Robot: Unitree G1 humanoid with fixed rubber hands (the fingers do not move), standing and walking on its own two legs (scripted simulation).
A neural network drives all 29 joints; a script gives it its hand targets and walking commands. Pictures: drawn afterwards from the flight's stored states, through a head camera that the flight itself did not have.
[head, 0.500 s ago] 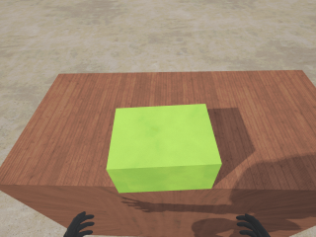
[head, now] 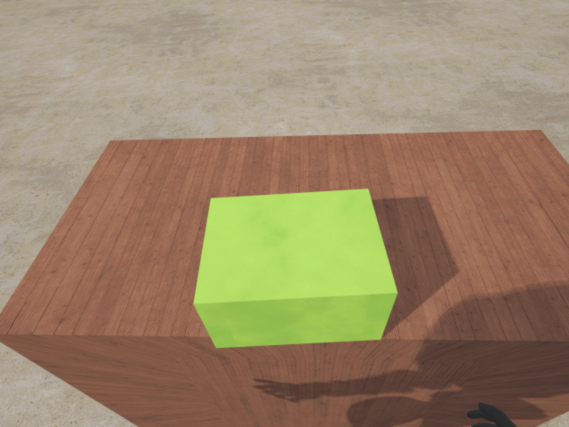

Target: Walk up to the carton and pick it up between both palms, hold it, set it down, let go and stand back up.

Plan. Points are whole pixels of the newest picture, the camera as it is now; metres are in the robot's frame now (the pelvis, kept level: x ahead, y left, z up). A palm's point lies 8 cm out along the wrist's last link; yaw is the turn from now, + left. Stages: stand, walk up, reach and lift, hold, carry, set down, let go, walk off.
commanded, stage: stand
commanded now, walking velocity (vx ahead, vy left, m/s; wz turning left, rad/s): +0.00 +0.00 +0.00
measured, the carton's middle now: (293, 267) +0.38 +0.03 +0.02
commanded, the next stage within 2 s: none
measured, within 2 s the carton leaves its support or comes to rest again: neither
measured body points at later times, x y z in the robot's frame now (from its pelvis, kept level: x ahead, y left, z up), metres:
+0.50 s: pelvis -0.01 +0.00 +0.00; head -0.01 -0.02 +0.45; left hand +0.07 +0.31 -0.11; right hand +0.12 -0.28 -0.10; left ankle -0.03 +0.10 -0.74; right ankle +0.01 -0.08 -0.74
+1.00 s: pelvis -0.02 +0.00 +0.00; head -0.02 -0.02 +0.45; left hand +0.05 +0.31 -0.11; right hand +0.09 -0.29 -0.11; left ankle -0.03 +0.10 -0.74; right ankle +0.01 -0.08 -0.74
